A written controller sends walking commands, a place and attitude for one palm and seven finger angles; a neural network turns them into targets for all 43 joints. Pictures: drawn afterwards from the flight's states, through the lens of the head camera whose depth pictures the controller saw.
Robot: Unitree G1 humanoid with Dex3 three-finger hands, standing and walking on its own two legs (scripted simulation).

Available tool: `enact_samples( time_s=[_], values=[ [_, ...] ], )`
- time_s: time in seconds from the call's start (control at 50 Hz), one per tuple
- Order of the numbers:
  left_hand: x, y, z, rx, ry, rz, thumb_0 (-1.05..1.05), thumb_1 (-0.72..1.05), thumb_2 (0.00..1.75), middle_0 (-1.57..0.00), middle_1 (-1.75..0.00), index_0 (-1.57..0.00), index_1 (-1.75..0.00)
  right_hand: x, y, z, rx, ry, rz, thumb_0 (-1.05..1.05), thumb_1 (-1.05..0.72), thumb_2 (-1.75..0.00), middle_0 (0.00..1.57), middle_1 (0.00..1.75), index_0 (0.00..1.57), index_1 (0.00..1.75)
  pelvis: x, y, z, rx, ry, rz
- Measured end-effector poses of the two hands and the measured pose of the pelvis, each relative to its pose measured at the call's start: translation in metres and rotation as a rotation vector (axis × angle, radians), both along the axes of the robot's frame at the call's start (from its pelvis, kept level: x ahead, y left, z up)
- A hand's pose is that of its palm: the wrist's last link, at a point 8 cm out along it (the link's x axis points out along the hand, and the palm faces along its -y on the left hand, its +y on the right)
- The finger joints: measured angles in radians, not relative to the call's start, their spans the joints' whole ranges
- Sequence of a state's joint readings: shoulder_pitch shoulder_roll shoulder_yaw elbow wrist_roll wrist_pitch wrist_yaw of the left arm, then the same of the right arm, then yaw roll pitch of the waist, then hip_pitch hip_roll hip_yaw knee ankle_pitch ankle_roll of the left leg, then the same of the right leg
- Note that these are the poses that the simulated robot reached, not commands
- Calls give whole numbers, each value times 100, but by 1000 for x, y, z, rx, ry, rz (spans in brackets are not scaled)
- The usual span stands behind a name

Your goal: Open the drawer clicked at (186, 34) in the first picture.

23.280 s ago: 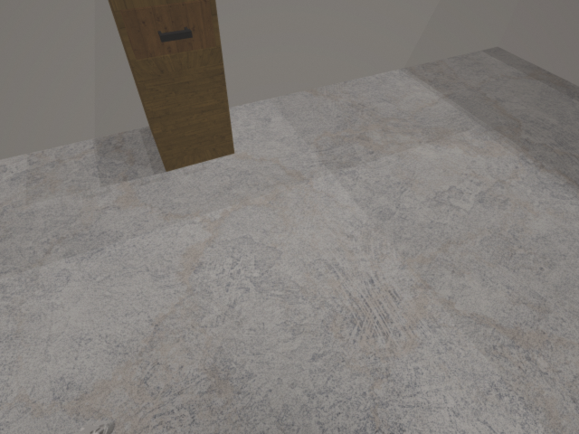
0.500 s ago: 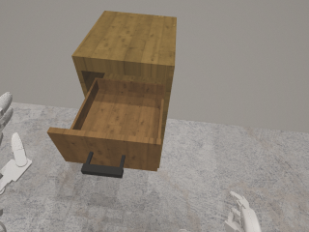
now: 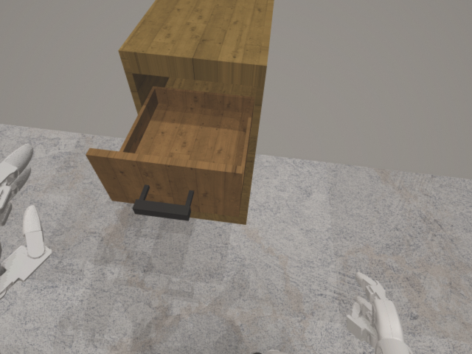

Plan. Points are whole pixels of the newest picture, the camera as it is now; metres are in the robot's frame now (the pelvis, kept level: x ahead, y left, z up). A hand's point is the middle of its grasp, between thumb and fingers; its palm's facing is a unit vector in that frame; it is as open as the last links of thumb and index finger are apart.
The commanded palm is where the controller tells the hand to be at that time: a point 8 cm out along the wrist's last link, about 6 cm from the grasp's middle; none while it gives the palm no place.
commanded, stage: stop stepping back and stand still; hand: left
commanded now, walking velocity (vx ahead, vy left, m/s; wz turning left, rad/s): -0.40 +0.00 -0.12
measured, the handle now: (165, 201) +0.43 +0.17 -0.08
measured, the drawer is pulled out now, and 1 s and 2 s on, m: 0.30 0.30 0.30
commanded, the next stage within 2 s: let the arm hang, fingers relaxed in 0.88 s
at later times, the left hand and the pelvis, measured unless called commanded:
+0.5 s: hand out of the picture +0.09 +0.20 +0.17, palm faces +0.32 -0.82 -0.47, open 7.4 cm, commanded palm +0.03 +0.25 +0.18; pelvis -0.10 -0.03 +0.00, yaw -1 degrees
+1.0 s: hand out of the picture +0.07 +0.20 +0.16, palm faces +0.34 -0.81 -0.48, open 7.4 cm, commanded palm none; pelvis -0.12 -0.03 +0.00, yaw +0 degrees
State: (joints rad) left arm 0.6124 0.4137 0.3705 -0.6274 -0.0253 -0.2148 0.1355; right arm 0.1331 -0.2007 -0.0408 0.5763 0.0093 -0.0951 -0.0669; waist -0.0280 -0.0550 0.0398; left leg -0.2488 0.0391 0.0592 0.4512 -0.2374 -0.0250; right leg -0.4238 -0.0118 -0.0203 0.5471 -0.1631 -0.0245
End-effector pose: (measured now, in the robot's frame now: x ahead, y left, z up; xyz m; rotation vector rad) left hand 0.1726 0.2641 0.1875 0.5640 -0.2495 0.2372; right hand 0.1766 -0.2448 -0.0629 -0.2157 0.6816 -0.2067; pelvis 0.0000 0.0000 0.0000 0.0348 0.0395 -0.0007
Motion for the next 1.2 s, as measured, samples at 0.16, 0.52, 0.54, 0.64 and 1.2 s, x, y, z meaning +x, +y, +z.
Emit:
enact_samples(
  time_s=[0.16,0.52,0.54,0.64,1.2],
  values=[
    [-58,-9,4,9,-42,57,1,89,90,-21,-30,-21,-30,-46,8,-13,80,-41,48,1,-91,-90,20,30,20,30,-43,-17,-9,-7,-26,-38],
    [-121,-26,3,-7,-26,24,1,89,90,-21,-30,-21,-30,-179,-41,-9,-30,79,-56,1,-91,-90,20,30,20,30,-106,-27,4,-8,-49,-16],
    [-124,-26,5,4,-26,30,1,89,90,-21,-30,-21,-30,-181,-42,-10,-25,74,-57,1,-91,-90,20,30,20,30,-107,-28,4,-9,-50,-12],
    [-139,-28,7,55,-32,66,1,89,90,-21,-30,-21,-30,-180,-43,-29,27,78,-35,1,-91,-90,20,30,20,30,-117,-38,-4,-24,-59,-13],
    [-181,-29,-286,-441,1118,272,1,91,90,-19,-30,-19,-30,-198,-6,-61,85,368,43,1,-91,-90,20,30,20,30,-118,-20,-5,-30,-75,29]
  ],
)
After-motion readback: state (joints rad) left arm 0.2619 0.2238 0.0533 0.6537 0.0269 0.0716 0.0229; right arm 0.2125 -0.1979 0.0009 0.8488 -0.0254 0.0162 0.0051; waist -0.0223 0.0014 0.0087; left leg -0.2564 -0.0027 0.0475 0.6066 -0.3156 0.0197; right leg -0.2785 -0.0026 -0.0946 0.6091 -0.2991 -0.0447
